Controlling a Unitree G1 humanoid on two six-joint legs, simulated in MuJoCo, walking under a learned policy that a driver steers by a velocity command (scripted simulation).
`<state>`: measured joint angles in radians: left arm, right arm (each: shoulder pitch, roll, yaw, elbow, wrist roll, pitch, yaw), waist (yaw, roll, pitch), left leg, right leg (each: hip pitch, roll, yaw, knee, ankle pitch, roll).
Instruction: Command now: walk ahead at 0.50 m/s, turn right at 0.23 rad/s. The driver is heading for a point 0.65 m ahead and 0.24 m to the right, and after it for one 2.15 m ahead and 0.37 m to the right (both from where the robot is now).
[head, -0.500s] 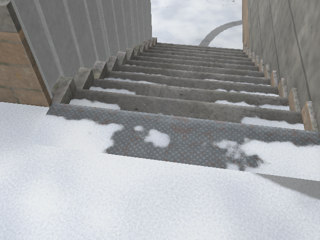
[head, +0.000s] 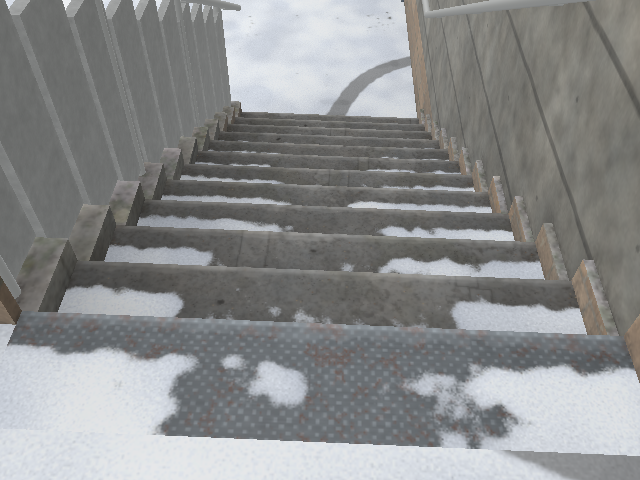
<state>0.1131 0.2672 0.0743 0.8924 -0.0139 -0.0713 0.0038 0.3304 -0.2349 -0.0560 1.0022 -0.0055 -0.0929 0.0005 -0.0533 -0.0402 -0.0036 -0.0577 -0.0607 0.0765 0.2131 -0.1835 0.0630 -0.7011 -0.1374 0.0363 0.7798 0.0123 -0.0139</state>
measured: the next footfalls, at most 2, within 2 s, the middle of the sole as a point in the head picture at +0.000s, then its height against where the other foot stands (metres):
right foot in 0.22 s outside the picture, level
left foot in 0.68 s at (325, 426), level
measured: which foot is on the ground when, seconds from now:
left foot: down 0.00-0.22, up 0.24-0.66, down 0.68-1.00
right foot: up 0.00-0.20, down 0.22-0.70, up 0.72-1.00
